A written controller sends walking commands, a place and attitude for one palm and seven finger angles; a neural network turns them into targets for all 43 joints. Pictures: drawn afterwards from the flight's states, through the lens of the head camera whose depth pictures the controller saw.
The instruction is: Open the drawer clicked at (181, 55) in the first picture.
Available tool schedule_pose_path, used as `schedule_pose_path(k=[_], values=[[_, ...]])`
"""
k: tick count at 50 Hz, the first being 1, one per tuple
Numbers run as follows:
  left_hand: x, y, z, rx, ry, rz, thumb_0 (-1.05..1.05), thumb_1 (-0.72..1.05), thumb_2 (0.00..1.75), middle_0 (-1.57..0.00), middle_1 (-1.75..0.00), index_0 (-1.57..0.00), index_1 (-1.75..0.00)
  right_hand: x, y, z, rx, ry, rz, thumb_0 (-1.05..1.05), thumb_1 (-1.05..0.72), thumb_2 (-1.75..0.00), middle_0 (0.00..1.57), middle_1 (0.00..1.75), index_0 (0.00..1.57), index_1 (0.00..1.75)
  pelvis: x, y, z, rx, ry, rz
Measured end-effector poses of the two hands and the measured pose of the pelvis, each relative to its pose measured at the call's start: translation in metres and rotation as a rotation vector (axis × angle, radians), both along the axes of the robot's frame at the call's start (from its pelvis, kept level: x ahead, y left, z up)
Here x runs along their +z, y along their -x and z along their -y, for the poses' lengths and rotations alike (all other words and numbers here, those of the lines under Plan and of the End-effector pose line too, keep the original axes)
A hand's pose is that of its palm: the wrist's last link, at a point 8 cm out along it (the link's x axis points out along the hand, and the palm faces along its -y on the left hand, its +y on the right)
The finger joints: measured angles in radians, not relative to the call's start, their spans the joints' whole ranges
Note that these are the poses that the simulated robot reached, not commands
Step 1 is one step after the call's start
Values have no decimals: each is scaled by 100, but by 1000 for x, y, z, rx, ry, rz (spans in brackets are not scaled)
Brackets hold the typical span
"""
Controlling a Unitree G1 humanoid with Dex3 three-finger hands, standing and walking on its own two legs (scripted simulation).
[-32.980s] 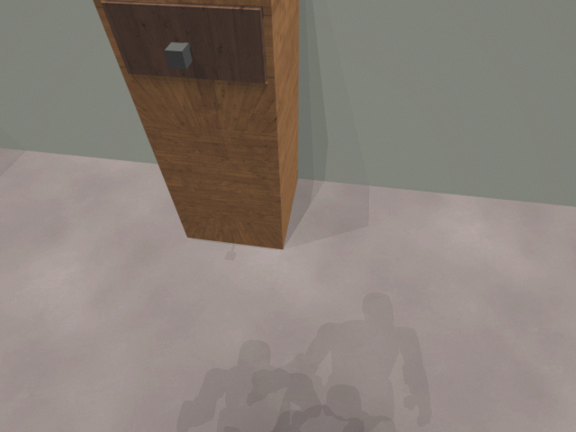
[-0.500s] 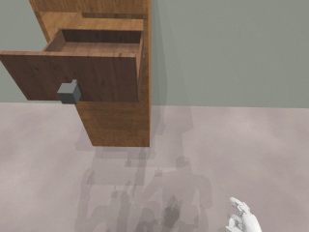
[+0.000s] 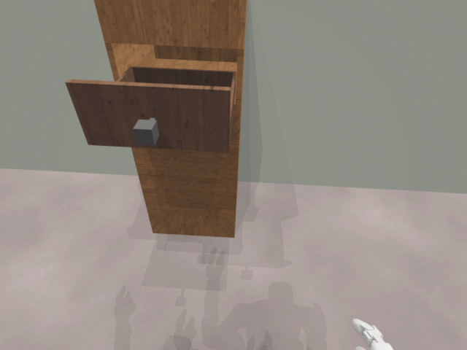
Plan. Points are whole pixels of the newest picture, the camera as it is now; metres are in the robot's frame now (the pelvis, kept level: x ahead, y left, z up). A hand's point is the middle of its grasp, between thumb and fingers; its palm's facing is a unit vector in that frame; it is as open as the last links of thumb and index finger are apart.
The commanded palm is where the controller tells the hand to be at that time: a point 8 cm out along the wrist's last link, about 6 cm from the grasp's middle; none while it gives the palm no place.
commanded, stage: stop stepping back and stand still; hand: left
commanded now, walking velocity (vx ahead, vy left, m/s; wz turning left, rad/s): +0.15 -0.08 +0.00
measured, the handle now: (149, 127) +0.58 +0.24 +0.11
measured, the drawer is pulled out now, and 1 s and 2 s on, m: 0.30 0.30 0.30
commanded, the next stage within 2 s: let the arm hang, fingers relaxed in 0.38 s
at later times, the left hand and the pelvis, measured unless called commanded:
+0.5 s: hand out of the picture +0.20 +0.26 +0.29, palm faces +0.58 -0.74 -0.36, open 7.4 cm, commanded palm none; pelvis -0.01 +0.01 +0.01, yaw -1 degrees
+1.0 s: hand out of the picture +0.00 +0.23 -0.15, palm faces +0.04 -0.96 -0.27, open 7.1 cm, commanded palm none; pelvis -0.02 +0.02 +0.01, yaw +2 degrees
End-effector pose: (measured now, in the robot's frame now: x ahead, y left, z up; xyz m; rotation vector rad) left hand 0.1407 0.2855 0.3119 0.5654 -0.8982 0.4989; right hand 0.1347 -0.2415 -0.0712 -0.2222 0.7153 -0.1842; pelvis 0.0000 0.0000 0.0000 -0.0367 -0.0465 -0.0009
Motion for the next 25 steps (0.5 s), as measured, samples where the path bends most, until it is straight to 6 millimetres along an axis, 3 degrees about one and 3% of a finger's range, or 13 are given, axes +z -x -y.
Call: schedule_pose_path(k=[3,7,11,14,17,20,24,25], values=[[-13,-10,-3,1,50,-96,0,89,90,-21,-31,-20,-30,-1,13,-11,-12,-37,0,2,-91,-90,20,30,20,30,3,10,-1,5,5,-7],[-20,-4,18,-48,1,-195,1,89,90,-20,-31,-20,-30,0,27,-22,10,-79,-26,2,-91,-90,21,30,20,30,9,19,4,-11,-6,-32],[-16,15,48,-90,-137,-223,1,88,90,-21,-31,-21,-30,-7,30,-20,29,-90,-44,2,-91,-90,21,30,20,30,3,26,12,-26,-31,-61],[0,25,56,-107,-212,-173,1,88,90,-22,-31,-21,-30,-11,30,-12,40,-69,-96,2,-91,-90,21,30,20,30,6,28,13,-22,-19,-45],[16,27,44,-61,-222,-103,1,87,90,-22,-31,-22,-30,-7,29,-3,14,-56,-103,2,-91,-90,21,30,20,30,11,22,11,-19,-31,-43],[17,18,21,-4,-155,-78,0,88,90,-22,-31,-22,-30,-1,22,6,-14,-27,-69,2,-91,-90,21,30,20,30,12,13,6,-16,-33,-41],[-7,-6,-8,26,-19,-140,0,88,90,-21,-31,-21,-30,2,10,11,-43,11,-35,2,-91,-90,20,30,20,30,8,6,-6,-9,-20,-33],[-22,-17,-14,22,7,-197,0,88,90,-21,-31,-21,-30,2,7,12,-29,13,-26,2,-91,-90,20,30,20,30,7,6,-9,-14,-20,-41]])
